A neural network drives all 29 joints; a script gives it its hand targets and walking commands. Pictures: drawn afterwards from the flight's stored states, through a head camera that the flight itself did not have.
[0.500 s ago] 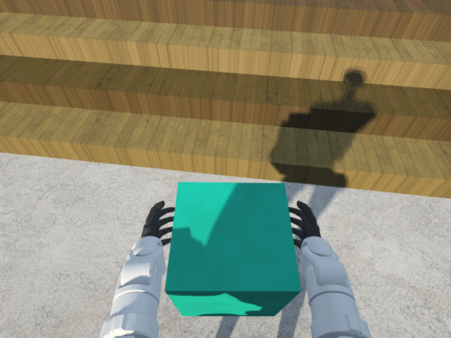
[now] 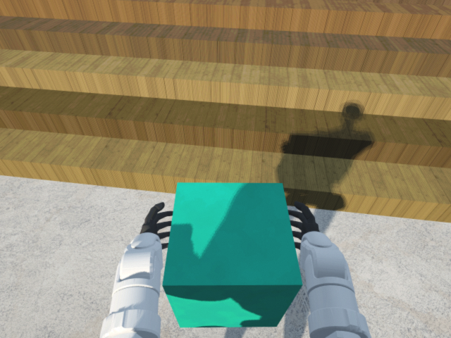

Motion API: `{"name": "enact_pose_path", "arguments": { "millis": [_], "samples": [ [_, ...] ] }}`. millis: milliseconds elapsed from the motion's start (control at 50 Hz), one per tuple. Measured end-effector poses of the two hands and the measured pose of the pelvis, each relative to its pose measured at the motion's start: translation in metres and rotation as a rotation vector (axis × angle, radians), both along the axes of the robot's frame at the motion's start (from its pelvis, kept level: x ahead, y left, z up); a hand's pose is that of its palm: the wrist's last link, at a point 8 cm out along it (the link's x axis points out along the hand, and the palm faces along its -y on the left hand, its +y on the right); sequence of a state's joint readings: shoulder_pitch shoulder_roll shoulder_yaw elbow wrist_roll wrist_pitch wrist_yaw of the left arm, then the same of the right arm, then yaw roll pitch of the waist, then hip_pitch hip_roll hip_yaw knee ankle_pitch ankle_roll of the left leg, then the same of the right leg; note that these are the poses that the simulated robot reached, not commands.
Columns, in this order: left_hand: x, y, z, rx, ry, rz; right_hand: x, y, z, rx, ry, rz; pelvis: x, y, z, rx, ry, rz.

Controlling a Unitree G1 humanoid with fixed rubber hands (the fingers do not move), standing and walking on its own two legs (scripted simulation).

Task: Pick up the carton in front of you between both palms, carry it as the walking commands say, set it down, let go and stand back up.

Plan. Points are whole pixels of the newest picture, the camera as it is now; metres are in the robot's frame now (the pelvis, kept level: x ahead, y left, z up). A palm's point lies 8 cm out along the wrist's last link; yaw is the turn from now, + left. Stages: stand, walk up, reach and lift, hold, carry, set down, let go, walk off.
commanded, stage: reach and lift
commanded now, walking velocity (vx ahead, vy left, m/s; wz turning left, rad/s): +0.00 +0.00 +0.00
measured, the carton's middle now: (229, 258) +0.30 +0.00 -0.05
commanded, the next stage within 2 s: hold in 0.70 s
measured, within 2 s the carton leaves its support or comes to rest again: neither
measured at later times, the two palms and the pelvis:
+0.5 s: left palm (150, 233) +0.31 +0.15 +0.04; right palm (309, 232) +0.31 -0.15 +0.04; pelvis +0.02 +0.00 +0.01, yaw +0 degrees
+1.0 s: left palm (146, 232) +0.30 +0.15 +0.06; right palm (312, 230) +0.30 -0.15 +0.06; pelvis +0.01 +0.00 +0.01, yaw +0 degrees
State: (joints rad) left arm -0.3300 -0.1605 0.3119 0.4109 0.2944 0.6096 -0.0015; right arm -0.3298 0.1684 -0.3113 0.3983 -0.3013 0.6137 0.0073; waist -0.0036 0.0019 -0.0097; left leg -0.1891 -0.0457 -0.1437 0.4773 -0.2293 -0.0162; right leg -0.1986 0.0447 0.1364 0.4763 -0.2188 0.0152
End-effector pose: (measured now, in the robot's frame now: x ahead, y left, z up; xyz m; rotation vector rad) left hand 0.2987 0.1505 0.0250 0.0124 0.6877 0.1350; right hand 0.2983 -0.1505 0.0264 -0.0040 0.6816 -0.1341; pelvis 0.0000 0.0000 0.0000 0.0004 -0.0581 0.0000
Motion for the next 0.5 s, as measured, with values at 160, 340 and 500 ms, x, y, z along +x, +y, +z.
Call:
{"name": "enact_pose_path", "arguments": {
  "millis": [160, 340, 500],
  "samples": [
    [0.005, 0.0, 0.005, 0.0, -0.01, -0.001, 0.004, 0.0, 0.005, 0.001, -0.01, -0.001, 0.002, 0.0, 0.002, 0.0, -0.002, -0.002],
    [0.007, 0.0, 0.009, 0.012, -0.007, -0.01, 0.007, 0.0, 0.009, -0.012, -0.007, 0.01, 0.012, 0.001, 0.005, -0.001, -0.008, -0.003],
    [0.009, 0.0, 0.012, 0.021, -0.005, -0.016, 0.009, 0.0, 0.012, -0.022, -0.005, 0.016, 0.019, 0.001, 0.006, -0.001, -0.013, -0.003]
  ]
}}
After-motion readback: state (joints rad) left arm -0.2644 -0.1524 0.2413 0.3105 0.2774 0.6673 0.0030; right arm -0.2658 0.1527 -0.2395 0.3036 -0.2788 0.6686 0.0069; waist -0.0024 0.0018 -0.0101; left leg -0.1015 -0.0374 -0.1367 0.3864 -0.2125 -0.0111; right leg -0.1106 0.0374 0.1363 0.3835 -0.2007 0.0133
